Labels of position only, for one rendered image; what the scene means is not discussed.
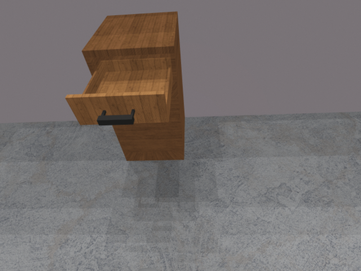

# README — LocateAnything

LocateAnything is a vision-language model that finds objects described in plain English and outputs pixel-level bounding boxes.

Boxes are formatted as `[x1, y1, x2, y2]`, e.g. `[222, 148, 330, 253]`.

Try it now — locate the cabinet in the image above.
[82, 11, 185, 161]

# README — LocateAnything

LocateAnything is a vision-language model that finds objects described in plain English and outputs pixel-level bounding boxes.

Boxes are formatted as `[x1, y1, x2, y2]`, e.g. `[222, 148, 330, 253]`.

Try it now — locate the drawer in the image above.
[65, 58, 173, 125]

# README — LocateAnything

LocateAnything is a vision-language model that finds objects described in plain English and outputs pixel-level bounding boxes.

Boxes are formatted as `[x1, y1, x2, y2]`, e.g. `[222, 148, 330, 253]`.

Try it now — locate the handle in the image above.
[97, 109, 135, 125]

